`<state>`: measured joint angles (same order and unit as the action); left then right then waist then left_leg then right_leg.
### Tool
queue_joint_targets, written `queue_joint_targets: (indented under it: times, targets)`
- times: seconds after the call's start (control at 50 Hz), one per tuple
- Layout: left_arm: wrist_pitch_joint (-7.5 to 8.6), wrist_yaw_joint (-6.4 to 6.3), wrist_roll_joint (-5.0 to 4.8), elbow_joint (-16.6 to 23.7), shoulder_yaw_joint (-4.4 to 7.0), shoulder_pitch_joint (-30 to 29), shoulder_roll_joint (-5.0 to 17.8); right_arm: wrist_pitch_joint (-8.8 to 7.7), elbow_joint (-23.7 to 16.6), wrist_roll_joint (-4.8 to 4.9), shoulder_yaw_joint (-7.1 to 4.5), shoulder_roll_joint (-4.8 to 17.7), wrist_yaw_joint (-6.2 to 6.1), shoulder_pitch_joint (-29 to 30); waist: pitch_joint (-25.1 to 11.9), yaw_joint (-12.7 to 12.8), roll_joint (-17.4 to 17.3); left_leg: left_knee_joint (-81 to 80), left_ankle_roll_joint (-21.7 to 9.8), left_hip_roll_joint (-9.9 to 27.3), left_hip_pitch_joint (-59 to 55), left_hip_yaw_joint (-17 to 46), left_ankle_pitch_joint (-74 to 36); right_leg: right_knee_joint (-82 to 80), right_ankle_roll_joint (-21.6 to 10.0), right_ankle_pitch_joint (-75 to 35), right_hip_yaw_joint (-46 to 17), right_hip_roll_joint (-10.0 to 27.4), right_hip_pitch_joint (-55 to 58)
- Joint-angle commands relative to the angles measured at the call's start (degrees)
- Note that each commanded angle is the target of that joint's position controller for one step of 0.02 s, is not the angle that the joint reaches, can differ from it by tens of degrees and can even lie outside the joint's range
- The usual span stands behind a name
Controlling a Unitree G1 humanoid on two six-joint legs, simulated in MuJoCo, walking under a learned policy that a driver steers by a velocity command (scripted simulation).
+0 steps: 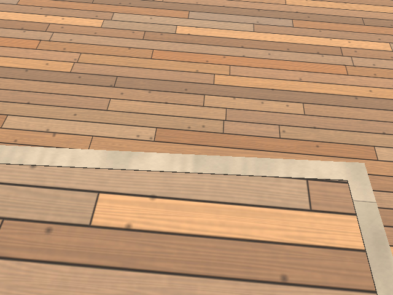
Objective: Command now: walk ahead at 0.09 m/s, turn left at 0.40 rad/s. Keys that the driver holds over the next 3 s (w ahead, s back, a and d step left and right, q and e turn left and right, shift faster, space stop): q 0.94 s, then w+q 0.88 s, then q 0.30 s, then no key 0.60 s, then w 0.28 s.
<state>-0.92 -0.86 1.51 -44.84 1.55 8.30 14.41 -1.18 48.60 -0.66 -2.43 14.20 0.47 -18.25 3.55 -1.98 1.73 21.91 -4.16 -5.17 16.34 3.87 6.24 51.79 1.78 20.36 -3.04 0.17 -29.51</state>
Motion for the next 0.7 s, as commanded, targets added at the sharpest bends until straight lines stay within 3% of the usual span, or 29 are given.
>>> queue_joint_targets:
  times: [0.02, 0.1, 0.16, 0.18, 0.2, 0.22, 0.24, 0.26, 0.28, 0.3, 0.36, 0.42, 0.52, 0.58, 0.6, 0.62, 0.64, 0.66, 0.68, 0.7]
  targets:
    - [-0.66, -0.68, -0.29, 2.48, 1.03, 2.96, 4.66, 0.74, -4.26, -0.29, -3.05, 9.93, -0.33, 0.55, -7.23, 1.89, -8.66, -5.25, -8.91, 13.44, -0.95, 15.22, -8.84, -2.42, 0.06, -0.6, 1.12, -1.09, 5.15]
    - [-0.15, -1.58, -1.09, 3.73, 0.65, 1.52, 4.54, 2.28, -4.88, -0.71, -3.92, 10.31, -0.33, 0.69, -5.71, 0.94, -9.77, -3.45, -8.26, 13.13, -1.11, 20.69, -4.39, -10.35, -0.76, 2.33, 0.82, -2.72, 8.02]
    - [1.22, -2.39, -1.4, 2.87, 0.55, 7.29, 4.43, 3.09, -5.81, 0.05, -4.05, 9.85, -0.52, 3.8, -5.59, 4.31, -8.89, 1.02, -3.9, 10.24, 1.52, 22.62, -4.65, -28.97, -2.34, -4.18, 0.55, -3.0, 18.78]
    - [1.79, -2.9, -0.56, 3.02, 1.31, 8.04, 7.94, 3.02, -6.59, 0.54, -3.43, 7.37, -0.65, 3.29, -5.79, 3.62, -3.31, 6.33, -0.63, 6.67, 5.6, 19.51, 4.4, -35.89, -4.01, -3.37, -6.32, 4.68, 23.19]
    - [1.53, -3.06, 0.16, 4.75, 2.43, 4.51, 13.96, 2.79, -8.12, 1.47, -2.48, 2.93, -0.7, 0.94, -5.75, 0.85, 11.08, 18.5, 2.88, -3.03, 14.53, 6.59, 21.54, -40.32, -9.63, -9.98, -22.33, 19.72, 26.48]
    - [1.01, -2.6, 0.21, 4.8, 2.73, 3.76, 13.43, 2.96, -7.13, -0.7, -3.78, 8.48, -1.07, 0.49, -4.97, 1.25, 8.2, 31.33, 3.76, -2.35, 14.41, 1.09, 28.39, -38.47, -15.51, -20.13, -23.5, 23.98, 19.83]
    - [0.97, -2.34, -0.2, 5.38, 1.87, 3.24, 9.95, 3.11, -6.69, -1.07, -4.36, 9.81, -0.93, 0.39, -4.46, 0.23, 4.12, 37.56, 3.98, -0.18, 12.62, 1.72, 26.44, -37.42, -16.76, -24.4, -20.09, 22.19, 17.76]
    - [0.98, -2.14, -0.5, 5.72, 1.22, 0.56, 7.32, 3.55, -5.72, -1.06, -4.5, 9.42, -0.71, -0.06, -2.66, -1.13, 2.09, 40.95, 4.49, 0.92, 12.2, 1.53, 23.07, -36.81, -15.12, -25.24, -13.85, 18.23, 16.37]
    - [0.94, -2.1, -0.39, 6.49, 1.01, -1.35, 6.61, 4.13, -5.31, -1.11, -4.52, 9.12, -0.43, -0.59, -2.63, -1.78, 3.64, 43.39, 5.05, 1.08, 12.75, 0.59, 20.35, -36.24, -13.19, -26.04, -9.04, 14.91, 17.27]
    - [0.87, -2.15, 0.02, 7.03, 1.05, -1.26, 6.65, 4.6, -5.32, -1.09, -4.35, 8.8, 0.24, -0.8, -3.19, -1.46, 6.55, 45.32, 5.81, 1.18, 13.97, -0.44, 19.29, -35.14, -12.74, -30.47, -5.97, 13.29, 19.33]
    - [0.69, -1.79, 0.16, 6.23, 1.77, 3.48, 7.8, 5.13, -7.09, -0.05, -3.78, 7.88, 1.35, 3.13, -4.79, 1.38, 6.43, 43.09, 7.36, 1.85, 15.66, -1.89, 18.04, -33.07, -13.22, -35.95, -2.41, 13.03, 25.09]
    - [0.57, -1.56, 0.15, 5.65, 2.56, 6.35, 9.01, 5.64, -8.87, 0.0, -3.16, 7.05, 1.86, 6.48, -5.37, 3.31, 7.35, 36.77, 7.63, 3.03, 15.04, -2.81, 19.24, -32.33, -14.0, -34.5, -1.92, 15.12, 28.15]
    - [0.17, -0.24, 0.54, 6.12, 3.65, 5.62, 11.5, 5.77, -11.46, 0.84, -2.31, 6.28, 2.39, 9.06, -6.03, 3.87, 9.42, 23.47, 5.27, 3.64, 4.87, -6.73, 20.69, -30.47, -12.93, -31.72, 1.15, 16.53, 23.86]
    - [-0.42, 0.16, 0.07, 6.09, 4.19, 5.03, 12.66, 5.13, -12.05, 0.92, -2.25, 6.21, 2.24, 7.7, -6.7, 2.7, 9.22, 13.24, 3.44, 3.07, -0.69, -8.37, 17.4, -26.57, -10.97, -30.03, 2.68, 17.19, 22.53]
    - [-0.65, 0.19, -0.48, 6.09, 4.23, 4.2, 12.59, 4.61, -11.49, 0.51, -2.19, 5.87, 1.81, 5.67, -6.93, 0.97, 7.74, 5.13, 2.6, 2.37, -5.36, -9.04, 11.36, -22.99, -8.64, -26.71, 4.86, 16.38, 19.98]
    - [-0.8, 0.29, -0.46, 5.51, 4.16, 6.15, 11.82, 3.85, -11.12, -0.31, -2.45, 7.33, 1.07, 4.53, -6.85, 0.43, 3.11, -2.37, 2.01, 3.49, -10.92, -4.65, 6.0, -17.33, -5.02, -18.99, 7.54, 14.69, 14.7]
    - [-1.26, 0.63, 0.22, 6.94, 3.17, 8.29, 7.61, 2.94, -11.52, -0.9, -3.67, 13.65, 0.36, 3.35, -6.13, 1.7, -12.83, -7.1, -0.76, 18.27, -17.43, 15.4, -2.31, -2.18, -0.4, 4.94, 12.86, 8.24, 1.31]
    - [-2.26, -0.38, -0.09, 11.18, 2.14, 2.06, 6.09, 2.95, -11.7, -0.35, -5.56, 20.42, 0.62, 0.43, -3.5, -1.31, -18.53, -4.33, -10.57, 27.77, -12.03, 25.85, -21.62, 5.16, 1.07, 17.37, 8.04, 0.46, -7.03]
    - [-2.79, -0.81, -0.2, 10.78, 2.51, 0.21, 8.2, 2.98, -11.28, 0.04, -5.21, 17.37, 0.64, -0.84, -3.17, -2.34, -11.78, -3.55, -12.92, 25.68, -11.85, 22.91, -22.7, 10.64, 1.2, 15.53, 3.31, 2.26, -7.28]
    - [-2.81, -0.54, -1.04, 9.73, 2.83, 0.96, 8.55, 3.1, -11.3, 0.25, -4.01, 13.91, 0.34, 2.49, -1.3, -0.11, -9.91, -3.51, -11.59, 21.58, -10.02, 17.94, -19.7, 11.69, 0.87, 10.61, 1.99, 2.7, -6.79]
